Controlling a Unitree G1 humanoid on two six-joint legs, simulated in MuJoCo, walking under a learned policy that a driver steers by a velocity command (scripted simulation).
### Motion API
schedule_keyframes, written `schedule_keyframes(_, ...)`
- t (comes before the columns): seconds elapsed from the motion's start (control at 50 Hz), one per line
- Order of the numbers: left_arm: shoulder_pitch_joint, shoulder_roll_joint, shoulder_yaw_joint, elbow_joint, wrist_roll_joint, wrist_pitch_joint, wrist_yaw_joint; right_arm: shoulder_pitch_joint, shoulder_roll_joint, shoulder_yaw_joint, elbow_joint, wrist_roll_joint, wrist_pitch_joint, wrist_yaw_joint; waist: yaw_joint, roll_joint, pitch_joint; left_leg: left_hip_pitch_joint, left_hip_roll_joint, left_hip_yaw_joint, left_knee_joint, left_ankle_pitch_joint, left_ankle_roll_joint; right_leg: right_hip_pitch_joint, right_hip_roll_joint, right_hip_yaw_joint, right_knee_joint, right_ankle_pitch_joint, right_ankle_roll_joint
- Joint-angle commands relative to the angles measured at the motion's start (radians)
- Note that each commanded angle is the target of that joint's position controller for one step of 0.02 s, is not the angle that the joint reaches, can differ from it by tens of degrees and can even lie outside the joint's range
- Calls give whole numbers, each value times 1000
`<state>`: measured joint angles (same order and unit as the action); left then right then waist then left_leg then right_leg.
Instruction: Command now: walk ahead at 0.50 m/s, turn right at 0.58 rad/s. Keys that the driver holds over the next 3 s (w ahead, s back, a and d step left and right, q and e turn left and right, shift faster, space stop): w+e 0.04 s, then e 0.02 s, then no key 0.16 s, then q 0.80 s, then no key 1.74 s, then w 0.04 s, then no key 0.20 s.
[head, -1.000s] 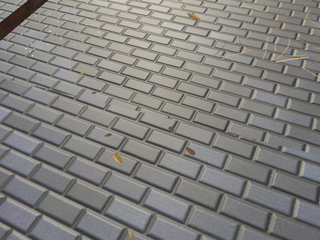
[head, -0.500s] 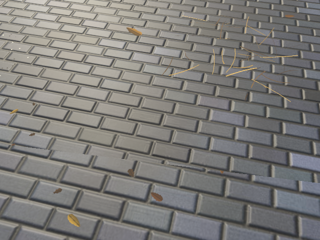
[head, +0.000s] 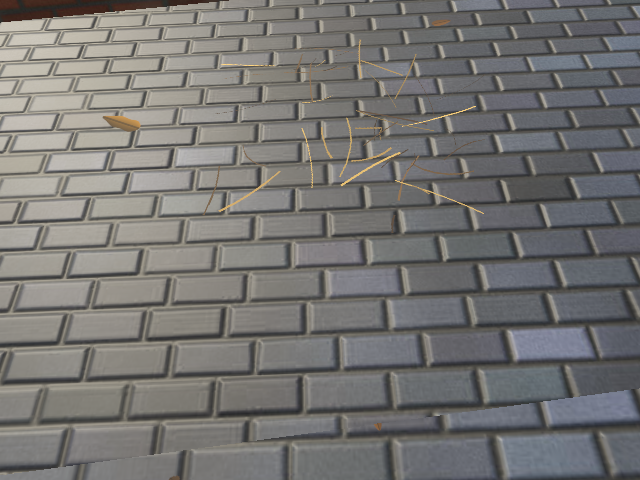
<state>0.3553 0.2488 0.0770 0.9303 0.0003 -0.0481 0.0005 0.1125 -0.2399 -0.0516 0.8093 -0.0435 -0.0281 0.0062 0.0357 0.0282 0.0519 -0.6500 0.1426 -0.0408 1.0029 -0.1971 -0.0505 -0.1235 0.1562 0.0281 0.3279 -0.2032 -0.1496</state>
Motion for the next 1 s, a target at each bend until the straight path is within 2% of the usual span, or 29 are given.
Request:
schedule_keyframes(0.02,71,138,26,-55,0,-13,2,-55,-72,-11,-77,2,7,3,10,-70,-7,-69,-36,40,-100,107,-13,35,-256,257,-109,357,-98)
schedule_keyframes(0.04,90,140,26,-55,0,-12,3,-85,-73,-9,-90,3,7,5,22,-77,-9,-83,-45,37,-134,131,-11,62,-257,265,-101,364,-93)
schedule_keyframes(0.08,113,143,24,-56,1,-7,9,-126,-71,-3,-110,6,2,6,31,-79,-1,-80,-73,47,-210,152,-3,104,-249,243,-46,561,-72)
schedule_keyframes(0.12,140,127,16,-52,4,0,17,-158,-54,9,-124,13,-7,6,48,-95,-10,-23,-112,77,-289,179,16,120,-231,204,15,731,-38)
schedule_keyframes(0.16,149,120,11,-50,13,6,23,-163,-52,16,-131,19,-20,5,54,-120,-24,67,-152,93,-370,190,45,122,-224,197,60,793,-10)
schedule_keyframes(0.18,135,123,9,-55,17,7,27,-126,-62,15,-121,19,-26,3,36,-131,-33,141,-166,88,-410,179,64,113,-225,205,90,814,6)
schedule_keyframes(0.22,79,149,13,-72,16,-3,34,47,-115,-3,-68,15,-41,-7,-46,-139,-84,329,-193,71,-492,176,110,112,-226,230,229,906,37)
schedule_keyframes(0.24,41,160,14,-79,4,-12,31,178,-124,-6,-29,10,-59,-14,-124,-103,-131,480,-154,57,-605,352,133,86,-191,196,381,822,51)
schedule_keyframes(0.26,65,103,-2,-108,-10,-22,28,305,-178,-12,-9,0,-75,-22,-144,16,-270,732,66,-128,-529,777,182,-51,-124,147,643,376,74)
schedule_keyframes(0.28,317,33,-7,-63,-53,-9,32,308,-228,-25,6,16,-64,-10,-39,239,-442,969,337,-469,-462,1226,395,-261,42,104,955,-468,115)
schedule_keyframes(0.3,309,123,2,-22,-1,5,35,267,-175,-22,-9,54,-41,-1,-43,87,-420,849,275,-511,-546,965,394,-289,-5,150,1001,-378,105)
schedule_keyframes(0.32,180,126,3,-42,19,13,27,150,-108,-3,-25,62,-32,-1,-29,39,-248,701,207,-404,-605,728,370,-333,-46,119,988,-308,119)
schedule_keyframes(0.34,91,115,-2,-70,33,19,20,72,-63,13,-39,52,-24,-1,-17,7,-162,597,147,-335,-656,591,332,-354,-88,81,921,-263,126)
schedule_keyframes(0.36,34,113,-3,-91,39,31,13,64,-67,15,-35,50,-21,-5,-15,31,-110,525,101,-281,-693,567,309,-352,-114,57,868,-237,137)
schedule_keyframes(0.38,37,101,-6,-97,43,47,9,79,-93,8,-22,48,-16,-6,-1,61,-95,456,64,-245,-709,568,291,-303,-122,36,828,-214,146)
schedule_keyframes(0.44,41,73,-15,-105,31,73,17,114,-137,-10,-9,35,-15,1,15,63,-133,405,26,-216,-712,543,284,-255,-114,13,742,-214,166)
schedule_keyframes(0.56,-115,87,-22,-166,24,96,34,137,-172,-41,-31,29,38,0,-33,108,-97,330,-7,-334,-808,-153,273,-291,-120,10,560,-202,176)
schedule_keyframes(0.66,-134,80,-33,-193,5,77,45,137,-180,-60,-49,25,68,2,-51,115,-90,324,-11,-417,-793,-168,253,-212,-91,10,401,-217,152)
schedule_keyframes(0.72,-28,78,-35,-179,-2,56,57,95,-176,-64,-64,39,84,0,4,118,-82,256,-60,-435,-762,-199,181,-26,-72,8,96,-131,104)
schedule_keyframes(0.74,-6,126,-24,-181,9,48,65,101,-150,-58,-75,50,83,-4,6,54,-72,186,-123,-387,-700,-284,120,46,-156,90,-40,-162,81)
schedule_keyframes(0.76,-33,237,0,-211,24,49,70,132,-79,-45,-103,70,77,-5,-26,-193,-98,67,-261,-208,-432,-364,61,97,-432,403,-153,-331,-1)
schedule_keyframes(0.78,-157,263,7,-239,41,52,64,118,-130,-58,-91,35,69,-15,-36,-228,-4,-8,-310,-60,-204,-351,51,-81,-560,505,-200,-227,-74)
schedule_keyframes(0.8,-173,181,-13,-249,39,49,59,109,-186,-74,-83,17,68,-13,-56,-111,-11,84,-244,-88,-61,-293,49,-150,-511,402,-151,-57,-84)
schedule_keyframes(0.82,-222,129,-28,-255,31,43,53,150,-176,-76,-66,17,73,-6,-103,-88,-20,124,-246,-73,21,-233,49,-170,-435,281,-115,76,-52)
schedule_keyframes(0.84,-247,114,-33,-268,26,39,49,187,-167,-76,-53,15,82,-2,-121,-112,-40,126,-240,-56,94,-196,43,-140,-386,193,-91,164,-28)
schedule_keyframes(0.86,-250,110,-34,-279,25,37,49,206,-164,-74,-44,16,91,5,-115,-150,-51,108,-236,-34,160,-187,34,-107,-362,135,-71,248,-25)
schedule_keyframes(0.9,-198,111,-32,-279,26,40,45,174,-159,-68,-62,23,101,16,-81,-153,-60,69,-216,-10,173,-184,12,-33,-357,84,-36,364,-36)
schedule_keyframes(0.96,-96,140,-17,-256,22,46,45,94,-139,-52,-103,30,110,27,-20,-163,-66,25,-195,5,66,-200,-16,107,-390,75,2,451,-55)
schedule_keyframes(1.0,-69,158,-7,-250,23,48,42,69,-134,-46,-121,32,115,31,-1,-177,-76,47,-183,17,-3,-224,-18,143,-414,66,21,476,-63)
